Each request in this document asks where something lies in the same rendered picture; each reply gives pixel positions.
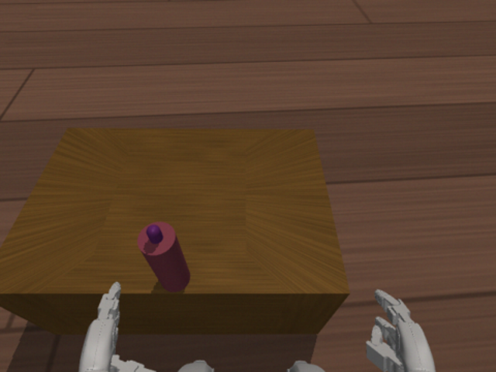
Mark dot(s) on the bottle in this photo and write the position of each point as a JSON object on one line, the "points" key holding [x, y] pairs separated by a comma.
{"points": [[159, 245]]}

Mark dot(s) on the left robot hand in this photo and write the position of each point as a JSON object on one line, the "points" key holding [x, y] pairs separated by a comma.
{"points": [[98, 352]]}

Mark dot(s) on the right robot hand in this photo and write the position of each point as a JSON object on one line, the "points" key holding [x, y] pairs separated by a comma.
{"points": [[407, 348]]}

